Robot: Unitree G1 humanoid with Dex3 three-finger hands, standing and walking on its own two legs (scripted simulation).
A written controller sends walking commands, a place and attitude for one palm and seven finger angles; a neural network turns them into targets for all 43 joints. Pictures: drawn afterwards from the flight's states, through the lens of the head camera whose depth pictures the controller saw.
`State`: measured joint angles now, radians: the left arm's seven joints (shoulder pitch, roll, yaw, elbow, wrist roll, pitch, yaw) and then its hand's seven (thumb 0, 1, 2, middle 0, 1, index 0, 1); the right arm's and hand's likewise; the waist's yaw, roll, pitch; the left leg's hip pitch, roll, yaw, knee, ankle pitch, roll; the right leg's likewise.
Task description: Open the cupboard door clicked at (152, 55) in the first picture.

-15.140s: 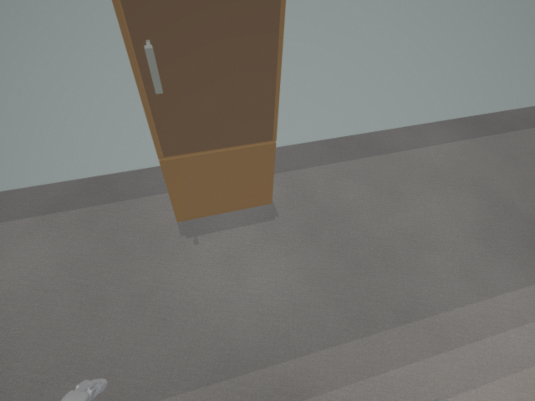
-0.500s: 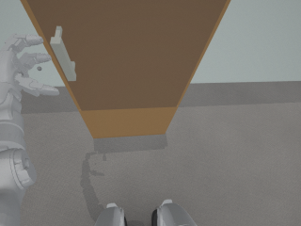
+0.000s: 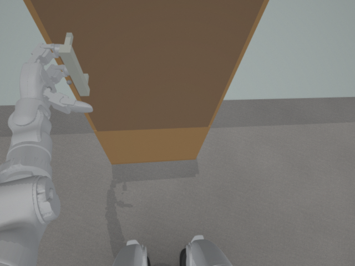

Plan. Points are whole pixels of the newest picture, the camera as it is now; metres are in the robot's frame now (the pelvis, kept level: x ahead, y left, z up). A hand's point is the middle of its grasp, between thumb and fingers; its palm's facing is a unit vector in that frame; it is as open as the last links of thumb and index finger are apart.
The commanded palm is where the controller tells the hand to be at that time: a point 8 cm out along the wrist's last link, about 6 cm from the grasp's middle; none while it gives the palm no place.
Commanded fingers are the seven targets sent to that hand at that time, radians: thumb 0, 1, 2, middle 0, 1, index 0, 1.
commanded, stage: slide the fingers in behind the handle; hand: left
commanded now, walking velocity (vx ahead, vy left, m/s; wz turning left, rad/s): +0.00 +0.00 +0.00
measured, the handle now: (77, 66) +0.55 +0.19 +0.07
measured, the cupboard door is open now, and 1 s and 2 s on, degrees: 0 0 0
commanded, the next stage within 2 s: close the thumb around the handle in 1.00 s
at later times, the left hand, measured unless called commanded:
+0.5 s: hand (86, 82) +0.49 +0.17 +0.08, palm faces +0.02 -1.00 -0.02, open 13.9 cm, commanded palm +0.47 +0.21 +0.08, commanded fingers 0.00 -0.50 0.30 -0.30 -1.20 -0.30 -1.20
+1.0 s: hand (87, 82) +0.50 +0.17 +0.08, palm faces +0.03 -1.00 -0.02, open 14.0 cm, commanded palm +0.47 +0.20 +0.08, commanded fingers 0.00 -0.50 0.30 -0.30 -1.20 -0.30 -1.20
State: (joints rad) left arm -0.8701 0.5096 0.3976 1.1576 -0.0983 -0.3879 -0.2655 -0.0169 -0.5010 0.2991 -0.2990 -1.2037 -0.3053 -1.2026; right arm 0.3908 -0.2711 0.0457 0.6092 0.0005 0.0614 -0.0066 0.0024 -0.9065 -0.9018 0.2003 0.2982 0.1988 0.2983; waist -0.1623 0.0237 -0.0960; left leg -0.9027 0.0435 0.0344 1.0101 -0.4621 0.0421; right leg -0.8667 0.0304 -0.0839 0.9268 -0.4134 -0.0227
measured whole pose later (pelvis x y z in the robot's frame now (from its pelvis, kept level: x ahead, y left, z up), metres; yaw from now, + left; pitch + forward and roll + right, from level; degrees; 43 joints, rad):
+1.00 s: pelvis +0.00 -0.01 +0.00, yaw +1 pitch +20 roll -2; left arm -0.89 0.43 0.33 1.17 -0.10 -0.43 -0.18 -0.02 -0.50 0.30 -0.30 -1.20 -0.29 -1.21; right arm 0.39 -0.27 0.03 0.64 0.00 0.03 0.01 0.00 -0.91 -0.90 0.20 0.30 0.20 0.30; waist -0.15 0.03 -0.10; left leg -0.91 0.04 0.02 1.01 -0.46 0.03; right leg -0.87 0.02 -0.09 0.95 -0.43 -0.04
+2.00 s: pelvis +0.00 +0.00 +0.00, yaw +0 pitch +20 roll -3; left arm -0.87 0.41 0.34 1.15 -0.09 -0.42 -0.16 0.00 0.77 0.83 -0.39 -1.35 -0.38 -1.35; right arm 0.39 -0.27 0.03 0.64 -0.01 0.05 0.01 0.00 -0.91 -0.90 0.20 0.30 0.20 0.30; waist -0.15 0.03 -0.11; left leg -0.90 0.03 0.03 1.01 -0.46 0.04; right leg -0.87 0.02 -0.08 0.94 -0.42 -0.03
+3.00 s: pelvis +0.01 -0.06 +0.01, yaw +5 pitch +8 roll +1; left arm 0.24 -0.06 -0.28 0.00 0.07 -0.17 0.54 0.00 0.68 0.78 -0.39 -1.35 -0.39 -1.35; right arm 0.17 -0.19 0.03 0.54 -0.06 0.01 0.01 0.01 -0.91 -0.90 0.20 0.30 0.20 0.30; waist -0.01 0.05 -0.12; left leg -0.60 0.02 -0.03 0.91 -0.44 -0.04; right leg -0.58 0.02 -0.14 0.91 -0.47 -0.10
